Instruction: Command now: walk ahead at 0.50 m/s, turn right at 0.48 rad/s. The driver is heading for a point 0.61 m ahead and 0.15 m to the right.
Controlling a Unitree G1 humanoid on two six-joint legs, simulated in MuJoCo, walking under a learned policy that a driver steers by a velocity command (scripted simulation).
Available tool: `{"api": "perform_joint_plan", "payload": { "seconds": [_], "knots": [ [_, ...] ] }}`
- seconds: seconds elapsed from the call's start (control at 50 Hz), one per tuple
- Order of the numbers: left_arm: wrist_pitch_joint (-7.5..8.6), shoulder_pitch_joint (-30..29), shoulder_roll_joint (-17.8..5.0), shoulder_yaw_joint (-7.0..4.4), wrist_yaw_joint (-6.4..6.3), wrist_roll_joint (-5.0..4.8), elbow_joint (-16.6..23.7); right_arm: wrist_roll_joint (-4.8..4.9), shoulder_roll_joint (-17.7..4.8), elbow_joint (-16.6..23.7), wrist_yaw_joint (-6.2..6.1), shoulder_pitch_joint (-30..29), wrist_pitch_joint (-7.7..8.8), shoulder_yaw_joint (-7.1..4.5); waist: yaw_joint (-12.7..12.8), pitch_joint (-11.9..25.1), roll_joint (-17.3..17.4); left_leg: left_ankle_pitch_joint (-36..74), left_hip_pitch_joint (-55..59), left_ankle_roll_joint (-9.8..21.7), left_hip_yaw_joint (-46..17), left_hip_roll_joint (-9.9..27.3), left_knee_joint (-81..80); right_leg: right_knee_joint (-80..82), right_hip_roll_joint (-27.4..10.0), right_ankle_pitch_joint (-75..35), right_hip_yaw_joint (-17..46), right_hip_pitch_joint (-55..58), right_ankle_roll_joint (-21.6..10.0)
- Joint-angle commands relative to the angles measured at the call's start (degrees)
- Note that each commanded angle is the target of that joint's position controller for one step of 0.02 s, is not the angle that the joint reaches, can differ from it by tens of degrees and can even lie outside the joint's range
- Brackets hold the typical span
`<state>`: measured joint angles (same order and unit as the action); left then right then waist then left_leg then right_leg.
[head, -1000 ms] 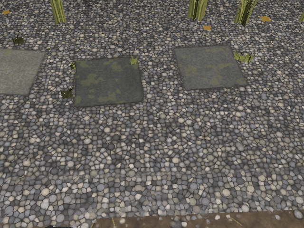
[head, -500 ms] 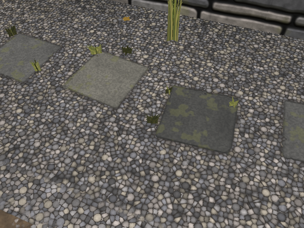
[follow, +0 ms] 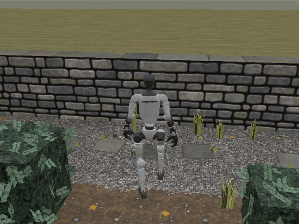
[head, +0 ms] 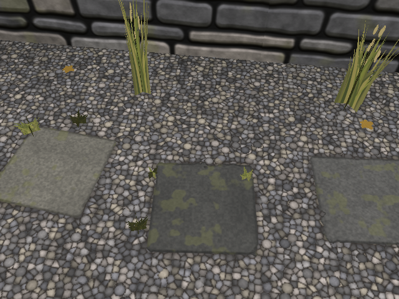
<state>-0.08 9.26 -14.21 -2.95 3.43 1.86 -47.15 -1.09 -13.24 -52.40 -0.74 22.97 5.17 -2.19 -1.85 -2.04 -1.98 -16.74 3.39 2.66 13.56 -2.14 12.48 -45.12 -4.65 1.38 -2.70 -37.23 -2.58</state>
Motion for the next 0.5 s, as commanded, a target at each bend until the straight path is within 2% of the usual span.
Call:
{"api": "perform_joint_plan", "payload": {
  "seconds": [0.02,0.06,0.1,0.12,0.14,0.16,0.18,0.2,0.22,0.24,0.26,0.28,0.3,0.34,0.38,0.5],
  "knots": [
    [0.79,-6.9,-1.4,0.38,0.64,0.27,5.9,-0.06,-7.7,1.7,-0.55,0.7,0.46,-1.57,-0.3,-4.7,5.5,30.9,-1.8,5.0,-2.5,17.2,-2.8,6.1,0.9,0.3,-3.1,0.9,-2.0],
    [0.75,-6.5,-2.1,0.1,0.47,0.36,6.3,-0.21,-8.8,1.2,-0.85,0.7,-0.08,-1.79,0.6,-3.5,5.9,44.5,1.5,4.2,-0.5,17.6,2.3,8.2,3.4,4.9,-5.2,4.1,-4.2],
    [0.75,-1.5,-3.5,-0.64,-0.14,0.42,5.3,-0.42,-10.7,1.0,-1.17,0.0,-0.92,-2.27,3.2,0.5,7.3,60.8,3.6,3.6,0.9,17.7,13.2,8.7,7.5,11.7,-7.2,11.0,-6.8],
    [1.13,4.2,-4.6,-1.39,-0.54,0.46,3.8,-0.43,-11.6,1.1,-1.17,-0.2,-1.54,-2.51,5.5,4.0,7.2,61.1,2.3,3.4,1.1,17.6,22.9,10.7,9.5,13.7,-7.0,17.7,-8.4],
    [1.64,13.0,-7.0,-2.65,-1.29,1.01,1.1,-0.27,-11.7,1.8,-0.97,-1.1,-1.83,-2.49,9.8,8.8,4.3,51.4,-4.7,1.9,1.8,16.3,37.1,15.6,9.7,12.4,-3.9,30.6,-10.6],
    [1.58,17.5,-14.0,-4.7,-2.27,1.37,0.4,0.26,-6.8,4.6,-0.46,0.6,-1.54,-1.32,9.6,14.7,-5.1,18.6,-22.8,-0.7,1.8,11.3,57.0,17.6,-5.4,17.4,17.4,46.6,-15.8],
    [1.05,15.2,-17.7,-5.49,-2.22,-0.61,1.7,0.42,-6.4,8.4,0.43,-1.8,-0.98,-1.43,7.4,19.1,-10.9,-15.1,-40.6,-3.2,-8.5,-0.8,71.9,27.7,-15.7,13.7,47.6,54.9,-23.6],
    [0.54,13.8,-15.9,-5.18,-2.57,-1.47,1.4,-0.18,-8.3,9.4,0.68,-8.4,-0.43,-1.56,8.5,12.4,-1.7,-9.4,-46.9,-2.5,-15.7,3.6,71.5,29.4,-14.1,11.7,39.8,51.4,-21.4],
    [0.61,11.1,-12.8,-4.4,-3.02,-1.67,1.1,0.43,-7.6,9.8,0.86,-9.1,0.35,-1.14,6.4,5.9,0.7,-4.0,-46.2,-2.1,-15.4,6.1,67.0,29.8,-12.7,7.1,32.3,43.3,-19.3],
    [0.88,8.6,-10.1,-3.63,-3.2,-1.52,1.1,0.32,-7.3,8.8,0.71,-7.9,0.5,-1.16,3.5,2.0,3.8,-1.9,-42.6,-2.2,-15.3,8.0,61.1,30.6,-9.3,0.7,26.7,36.2,-16.2],
    [1.3,6.8,-8.6,-3.13,-3.41,-1.92,1.2,-0.74,-7.1,8.7,0.66,-7.2,-0.35,-1.15,1.5,0.8,3.6,-1.5,-39.0,-2.9,-15.6,8.9,57.6,31.1,-6.5,-4.2,22.5,31.5,-14.7],
    [1.8,5.6,-7.7,-2.72,-3.39,-1.97,1.6,-1.5,-6.7,8.2,0.82,-5.6,-1.48,-1.02,0.3,1.7,2.7,-1.0,-35.7,-3.6,-15.6,9.2,55.5,31.7,-4.6,-6.8,19.6,29.0,-14.0],
    [2.48,6.2,-7.8,-2.66,-3.22,-2.05,1.6,-1.83,-6.3,8.3,1.04,-5.4,-2.41,-1.02,0.0,2.4,2.3,-1.0,-34.8,-4.2,-15.0,8.9,54.3,31.7,-3.6,-9.9,18.5,28.1,-14.2],
    [3.22,7.8,-9.4,-3.03,-2.98,-2.04,1.2,-1.77,-5.5,9.2,1.34,-6.9,-3.44,-0.86,0.0,2.3,1.6,1.4,-35.7,-5.3,-14.0,8.7,50.2,32.6,-2.0,-10.4,16.9,26.8,-14.0],
    [3.3,10.1,-10.0,-3.18,-2.99,-1.92,0.9,-1.66,-5.5,11.0,1.45,-11.9,-3.68,-0.79,1.6,0.7,0.5,5.6,-39.0,-6.1,-13.6,8.8,45.0,33.7,-1.3,-7.9,17.4,27.0,-13.2],
    [3.02,16.3,-10.2,-3.3,-3.31,-1.66,0.1,-1.0,-5.6,14.9,1.94,-23.9,-3.12,-0.24,6.5,-0.2,-1.4,14.9,-42.8,-6.2,-14.1,6.2,29.6,31.3,-1.0,-8.8,20.1,34.4,-11.2]
  ]
}}
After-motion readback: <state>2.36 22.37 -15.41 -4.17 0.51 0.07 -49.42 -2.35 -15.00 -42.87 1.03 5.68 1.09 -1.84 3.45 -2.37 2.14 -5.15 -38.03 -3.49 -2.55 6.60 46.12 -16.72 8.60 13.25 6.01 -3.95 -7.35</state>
